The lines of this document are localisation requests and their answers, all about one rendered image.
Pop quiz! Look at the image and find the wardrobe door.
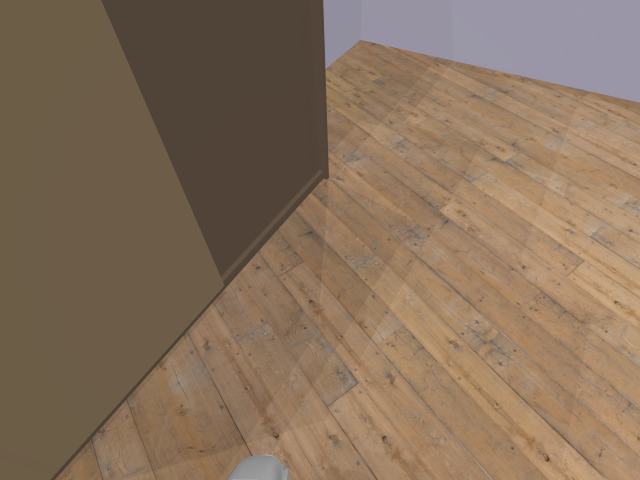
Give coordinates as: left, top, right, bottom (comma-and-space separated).
0, 0, 225, 480
101, 0, 319, 276

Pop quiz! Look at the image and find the robot left thigh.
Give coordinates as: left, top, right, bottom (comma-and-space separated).
226, 455, 289, 480

